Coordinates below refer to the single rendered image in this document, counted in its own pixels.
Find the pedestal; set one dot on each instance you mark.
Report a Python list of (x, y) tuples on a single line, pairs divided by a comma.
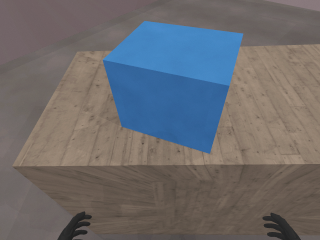
[(265, 157)]

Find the carton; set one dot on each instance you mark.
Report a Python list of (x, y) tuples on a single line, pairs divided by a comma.
[(171, 81)]

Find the robot left hand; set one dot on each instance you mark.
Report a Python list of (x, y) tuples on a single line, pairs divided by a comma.
[(69, 232)]

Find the robot right hand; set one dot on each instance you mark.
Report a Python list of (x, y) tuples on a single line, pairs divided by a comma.
[(287, 233)]

